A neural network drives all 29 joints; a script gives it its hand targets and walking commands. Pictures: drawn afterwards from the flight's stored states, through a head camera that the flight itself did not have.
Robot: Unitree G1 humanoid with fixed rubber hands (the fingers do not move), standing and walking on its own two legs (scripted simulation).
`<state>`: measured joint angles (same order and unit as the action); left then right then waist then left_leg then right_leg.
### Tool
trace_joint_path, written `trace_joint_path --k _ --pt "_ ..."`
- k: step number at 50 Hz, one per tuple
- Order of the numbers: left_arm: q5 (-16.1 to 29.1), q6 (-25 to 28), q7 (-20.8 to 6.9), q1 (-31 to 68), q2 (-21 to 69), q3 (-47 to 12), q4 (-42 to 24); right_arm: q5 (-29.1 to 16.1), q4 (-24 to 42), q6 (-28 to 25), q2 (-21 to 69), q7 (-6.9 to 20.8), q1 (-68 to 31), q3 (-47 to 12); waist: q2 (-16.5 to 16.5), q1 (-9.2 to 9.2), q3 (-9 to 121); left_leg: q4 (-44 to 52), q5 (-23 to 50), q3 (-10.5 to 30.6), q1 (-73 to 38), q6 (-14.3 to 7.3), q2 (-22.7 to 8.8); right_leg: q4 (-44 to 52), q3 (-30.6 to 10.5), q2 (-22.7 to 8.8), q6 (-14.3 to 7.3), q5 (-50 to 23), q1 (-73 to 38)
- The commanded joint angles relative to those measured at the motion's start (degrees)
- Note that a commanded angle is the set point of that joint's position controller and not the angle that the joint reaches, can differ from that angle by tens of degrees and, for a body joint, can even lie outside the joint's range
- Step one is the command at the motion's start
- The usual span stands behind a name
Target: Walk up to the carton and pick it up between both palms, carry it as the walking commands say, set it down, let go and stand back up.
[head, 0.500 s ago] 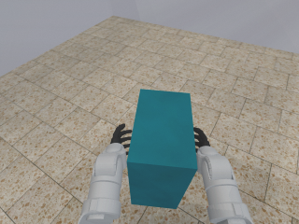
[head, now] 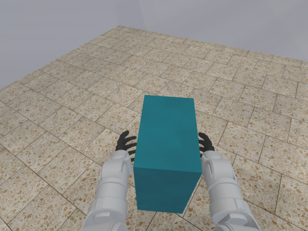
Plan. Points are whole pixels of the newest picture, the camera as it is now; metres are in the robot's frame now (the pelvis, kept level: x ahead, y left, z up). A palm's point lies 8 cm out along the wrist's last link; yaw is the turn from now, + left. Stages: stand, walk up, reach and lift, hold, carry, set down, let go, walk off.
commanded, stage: set down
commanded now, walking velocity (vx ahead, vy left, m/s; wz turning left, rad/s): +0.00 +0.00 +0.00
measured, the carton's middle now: (164, 156) +0.35 -0.01 -0.04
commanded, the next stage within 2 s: none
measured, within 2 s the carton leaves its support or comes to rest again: neither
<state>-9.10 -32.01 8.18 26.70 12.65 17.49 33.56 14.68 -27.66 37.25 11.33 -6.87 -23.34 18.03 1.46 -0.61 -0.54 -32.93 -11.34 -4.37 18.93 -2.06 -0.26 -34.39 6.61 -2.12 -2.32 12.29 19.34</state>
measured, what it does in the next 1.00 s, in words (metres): stands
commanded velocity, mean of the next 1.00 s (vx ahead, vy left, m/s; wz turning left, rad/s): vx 0.00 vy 0.00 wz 0.00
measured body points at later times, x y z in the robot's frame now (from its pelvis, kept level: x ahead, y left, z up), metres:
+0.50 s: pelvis +0.01 -0.01 +0.00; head +0.14 -0.03 +0.43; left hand +0.37 +0.09 -0.06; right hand +0.35 -0.15 -0.08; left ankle +0.08 +0.11 -0.73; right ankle +0.07 -0.10 -0.73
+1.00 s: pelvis +0.00 -0.01 -0.02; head +0.25 -0.03 +0.35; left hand +0.36 +0.10 -0.15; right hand +0.37 -0.15 -0.15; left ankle +0.08 +0.11 -0.73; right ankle +0.07 -0.10 -0.73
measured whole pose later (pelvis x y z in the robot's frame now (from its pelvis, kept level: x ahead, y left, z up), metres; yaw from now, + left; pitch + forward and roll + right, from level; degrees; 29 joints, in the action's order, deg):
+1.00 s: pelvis +0.00 -0.01 -0.02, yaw -1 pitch +15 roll +2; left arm -7.6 8.4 15.4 30.5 4.7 4.9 39.5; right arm 12.3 -37.4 -5.3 3.0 -14.5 -33.7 8.2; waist 1.4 -0.6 -21.5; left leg -38.8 -11.1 -3.8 42.4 -2.0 -0.2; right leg -41.3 5.2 -1.6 -3.2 12.4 43.7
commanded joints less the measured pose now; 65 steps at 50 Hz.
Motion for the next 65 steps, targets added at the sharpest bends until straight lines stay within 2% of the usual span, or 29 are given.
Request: trace_joint_path --k 1,2,5,9,11,13,15,16,21,22,23,26,29,31,32,33,34,37,40,43,48,49,51,52,57,58,62,63,65 --pt "6.6 4.3 -19.2 46.4 61.8 -26.0 0.4 -3.2 -7.1 -8.3 62.7 13.7 -42.1 -20.2 -3.8 -7.35 21.8 3.3 -12.4 11.9 -5.2 -1.9 4.2 5.2 -11.6 5.5 -3.5 9.4 -7.0" --pt "5.3 5.0 -18.4 44.1 64.3 -26.3 -0.4 -4.4 -5.1 -9.6 61.4 14.3 -44.3 -22.6 -0.1 -4.74 22.8 3.9 -10.4 12.7 -4.7 -1.5 3.8 3.3 -11.1 6.4 -3.2 5.2 -8.5" --pt "2.7 6.8 -18.3 42.3 61.0 -24.2 3.6 -2.0 -7.6 -11.5 60.8 13.4 -41.7 -18.7 -1.4 -6.3 19.9 3.1 -10.3 12.8 -1.7 -2.1 4.1 3.7 -12.0 5.6 -2.9 5.8 -6.6" --pt "0.4 9.9 -17.1 39.6 60.4 -23.3 3.9 -0.3 -8.8 -14.4 58.4 13.4 -39.3 -19.0 -1.9 -4.68 21.0 2.0 -6.8 13.7 -0.5 -2.4 3.9 1.4 -12.5 5.6 -2.8 2.5 -5.9" --pt "-1.7 12.4 -16.1 35.6 60.3 -23.4 1.1 -1.5 -6.7 -17.3 58.8 13.8 -39.0 -21.7 -1.1 -1.62 24.0 -0.2 0.3 13.7 -0.5 -2.4 5.1 -0.5 -13.5 6.0 -2.6 -2.5 -6.3" --pt "-1.1 14.6 -16.1 35.4 60.0 -24.9 0.4 0.8 -8.6 -19.1 56.8 13.0 -34.1 -19.9 -1.9 -4.2 23.9 -1.4 4.0 13.8 0.9 -2.0 5.4 -1.3 -13.6 6.6 -2.2 -6.7 -5.3" --pt "-3.7 15.9 -15.2 30.3 57.6 -22.5 2.8 0.2 -6.1 -21.3 55.7 12.7 -35.9 -22.0 -2.0 -1.06 25.2 -2.2 4.5 13.9 0.7 -2.2 5.6 -1.8 -14.6 6.4 -1.5 -5.9 -4.4" --pt "-3.4 17.0 -14.8 28.6 57.3 -23.9 2.8 1.3 -7.7 -21.8 54.0 12.5 -31.5 -20.6 -3.1 -4.06 25.5 -2.8 7.0 14.2 -0.3 -2.2 5.4 -2.7 -13.6 7.0 -1.3 -8.2 -2.7" --pt "-4.3 23.3 -12.8 28.9 52.3 -24.1 2.9 3.4 -8.7 -27.9 49.3 10.8 -30.1 -19.8 -1.9 -4.44 27.1 -5.0 10.9 14.6 4.1 -1.7 6.0 -5.0 -14.6 7.3 -1.0 -11.7 0.1" --pt "-4.6 24.6 -12.3 26.3 50.0 -23.4 4.2 2.0 -8.6 -29.4 47.7 10.9 -29.6 -21.7 -1.0 -2.14 27.7 -5.3 15.1 14.7 2.9 -1.9 6.1 -5.4 -14.9 7.3 -1.0 -14.3 1.2" --pt "-5.1 26.1 -11.6 24.9 48.0 -24.2 4.8 3.1 -7.5 -31.3 44.2 10.2 -28.6 -21.5 -1.6 -4.05 30.3 -6.7 16.5 15.2 1.6 -2.0 5.9 -6.3 -14.3 7.8 -0.6 -14.3 3.3" --pt "-5.3 31.2 -7.8 22.3 38.8 -23.7 6.5 1.5 -7.4 -36.7 37.7 6.3 -28.8 -23.4 -2.5 -1.85 32.8 -8.9 16.8 14.2 5.3 -2.3 6.3 -8.2 -14.7 7.9 -0.2 -16.1 3.7" --pt "-2.1 36.0 -3.1 20.9 26.1 -26.0 2.8 0.8 -7.0 -41.3 23.9 1.5 -23.0 -23.5 -2.2 -4.34 34.8 -10.5 15.8 13.1 4.2 -2.5 6.7 -9.0 -13.7 8.5 0.2 -14.0 5.9" --pt "-1.2 38.8 0.6 18.0 13.4 -21.3 2.5 -2.3 -2.7 -43.9 14.1 -2.2 -24.9 -25.0 -2.6 0.25 35.5 -10.9 11.9 11.3 8.2 -2.7 7.0 -9.1 -14.6 7.6 0.4 -12.4 3.2" --pt "0.0 39.9 2.2 14.1 9.3 -20.2 3.9 -2.0 -2.0 -45.1 8.4 -4.5 -20.2 -22.7 -3.9 -1.98 34.8 -11.2 12.6 10.5 6.9 -3.1 7.5 -9.3 -13.5 8.0 1.0 -14.3 3.4" --pt "0.5 41.2 4.2 13.7 2.1 -17.7 1.5 -2.4 -3.0 -45.9 1.7 -6.2 -18.8 -21.7 -3.5 -0.44 32.4 -9.7 9.5 10.3 8.3 -2.7 7.0 -7.8 -14.2 7.4 0.2 -11.1 2.6" --pt "2.6 42.0 5.0 16.5 -0.6 -19.1 -2.4 -3.2 -2.3 -46.0 1.6 -7.3 -17.3 -22.3 -5.5 -2.18 32.6 -9.3 8.3 9.8 6.5 -3.4 6.9 -6.5 -14.2 7.6 0.3 -10.3 3.6" --pt "4.8 41.6 6.8 14.8 -2.9 -18.6 -5.8 -8.1 -0.2 -45.5 -3.0 -8.1 -20.7 -24.3 -3.3 1.42 32.3 -8.2 8.0 8.7 6.0 -3.2 6.0 -6.5 -14.2 7.8 -0.6 -8.7 0.4" --pt "8.2 41.0 7.0 15.5 -3.2 -20.8 -5.7 -9.5 -1.6 -44.8 -4.7 -8.9 -20.2 -22.4 -4.5 -2.05 31.3 -7.1 8.8 9.4 4.0 -3.3 5.3 -5.9 -14.3 7.4 -0.4 -10.3 0.6" --pt "8.8 41.3 6.8 15.3 -3.3 -22.2 -3.5 -12.2 -2.7 -45.3 -5.2 -8.2 -20.7 -23.9 -3.7 -1.67 33.3 -8.8 12.7 9.7 5.4 -3.8 5.0 -6.9 -14.9 6.6 -0.8 -14.2 1.7" --pt "8.9 43.6 6.0 17.1 -2.0 -22.1 -0.9 -9.5 -10.8 -46.2 -5.7 -7.8 -17.8 -19.8 -1.5 -3.64 32.8 -11.7 16.8 12.0 9.8 -2.9 5.3 -10.5 -14.6 6.9 -0.6 -16.5 8.0" --pt "8.4 44.3 5.9 15.9 -1.1 -22.3 -0.1 -7.5 -12.4 -46.6 -6.7 -7.4 -15.4 -18.5 -2.1 -5.74 32.2 -11.7 17.5 12.6 9.7 -2.9 5.3 -10.8 -14.6 7.0 -0.6 -16.7 10.3" --pt "6.9 45.0 5.9 18.1 -4.3 -19.1 0.3 -8.6 -13.1 -46.7 -4.3 -7.3 -17.6 -18.8 -2.4 -3.2 33.8 -13.9 17.9 12.5 13.2 -2.8 5.8 -11.7 -15.8 6.8 -0.1 -17.6 11.6" --pt "6.6 45.1 6.2 19.4 -4.3 -18.7 -1.4 -7.6 -13.4 -47.0 -6.1 -7.4 -17.4 -16.9 -2.3 -5.08 34.5 -13.6 16.9 12.4 13.4 -2.5 6.0 -12.4 -14.9 7.4 0.0 -17.3 12.5" --pt "7.9 45.5 6.5 24.0 -1.6 -18.9 -0.9 -9.9 -7.1 -47.8 -5.2 -7.3 -27.3 -19.7 -2.5 -3.11 37.7 -17.5 17.0 12.4 17.4 -2.4 7.2 -15.5 -16.0 7.7 -0.1 -16.3 16.2" --pt "8.8 45.6 6.7 24.9 0.7 -20.6 -0.8 -9.9 -5.5 -48.1 -4.4 -7.3 -27.7 -20.2 -2.9 -5.09 41.0 -17.6 17.5 12.4 15.9 -2.5 7.0 -16.5 -15.1 8.0 0.3 -16.6 15.4" --pt "8.3 44.1 7.7 25.6 0.2 -20.5 -2.8 -12.0 -2.1 -46.8 -4.4 -7.7 -31.9 -22.7 -2.3 -2.82 50.7 -22.1 19.3 12.2 17.0 -2.2 7.7 -20.8 -15.4 8.0 0.1 -18.8 13.5" --pt "5.1 42.3 8.5 24.5 -4.3 -13.6 1.2 -7.7 -6.8 -45.7 -9.8 -8.6 -30.9 -13.6 -2.2 -3.82 49.0 -21.3 13.4 11.5 17.7 -1.5 8.1 -20.7 -14.0 8.7 0.0 -14.0 15.4" --pt "3.2 41.4 9.5 25.8 -7.6 -8.9 1.4 -6.3 -11.0 -44.5 -11.2 -9.4 -30.9 -10.9 -2.3 -2.2 46.9 -21.3 8.9 11.3 22.4 -1.6 8.6 -21.0 -14.8 8.8 -0.6 -10.8 15.5"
